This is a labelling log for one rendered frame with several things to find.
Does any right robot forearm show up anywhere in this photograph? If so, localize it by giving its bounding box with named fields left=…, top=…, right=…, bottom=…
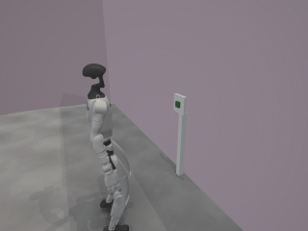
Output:
left=92, top=136, right=114, bottom=175

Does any robot right shin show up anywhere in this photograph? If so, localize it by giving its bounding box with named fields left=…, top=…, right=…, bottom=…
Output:
left=109, top=194, right=130, bottom=231

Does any humanoid robot torso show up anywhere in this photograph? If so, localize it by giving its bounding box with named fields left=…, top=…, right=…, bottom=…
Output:
left=87, top=94, right=115, bottom=156

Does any button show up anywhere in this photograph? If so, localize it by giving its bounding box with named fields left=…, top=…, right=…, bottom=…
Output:
left=175, top=101, right=181, bottom=109

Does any robot right hand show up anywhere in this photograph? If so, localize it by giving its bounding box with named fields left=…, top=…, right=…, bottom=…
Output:
left=104, top=172, right=122, bottom=195

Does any panel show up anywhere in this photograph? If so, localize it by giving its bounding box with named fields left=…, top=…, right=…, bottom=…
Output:
left=173, top=93, right=188, bottom=176

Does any right robot upper arm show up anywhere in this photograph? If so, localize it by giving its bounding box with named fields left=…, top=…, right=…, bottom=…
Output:
left=90, top=99, right=108, bottom=143

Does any left robot upper arm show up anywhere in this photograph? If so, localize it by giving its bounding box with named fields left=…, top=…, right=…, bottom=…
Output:
left=87, top=110, right=91, bottom=122

